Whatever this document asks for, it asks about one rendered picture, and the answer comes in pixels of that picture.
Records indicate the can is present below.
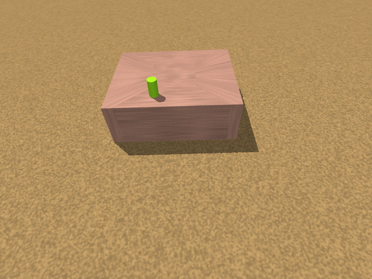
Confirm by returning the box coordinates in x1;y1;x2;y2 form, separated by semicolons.
146;77;159;98

